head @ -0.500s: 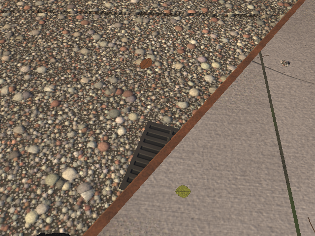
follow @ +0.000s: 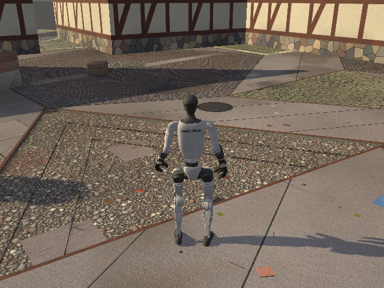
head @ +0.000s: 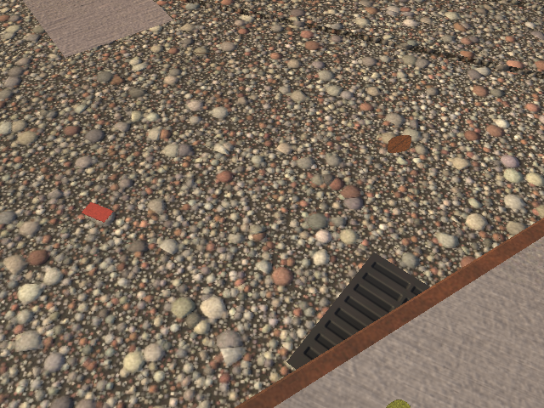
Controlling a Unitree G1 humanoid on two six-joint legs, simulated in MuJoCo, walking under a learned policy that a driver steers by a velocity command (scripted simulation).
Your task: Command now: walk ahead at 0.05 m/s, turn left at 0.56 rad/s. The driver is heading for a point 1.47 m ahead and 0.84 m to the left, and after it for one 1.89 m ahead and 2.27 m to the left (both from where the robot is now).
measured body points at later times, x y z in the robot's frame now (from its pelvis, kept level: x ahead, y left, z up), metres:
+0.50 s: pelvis +0.05 +0.01 +0.00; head +0.08 +0.03 +0.45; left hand +0.08 +0.32 -0.11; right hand +0.27 -0.21 -0.08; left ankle +0.03 +0.12 -0.74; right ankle +0.08 -0.12 -0.72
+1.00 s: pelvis +0.07 -0.01 +0.01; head +0.10 +0.01 +0.46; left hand +0.01 +0.29 -0.09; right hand +0.32 -0.16 -0.11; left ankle -0.01 +0.11 -0.70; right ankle +0.08 -0.12 -0.74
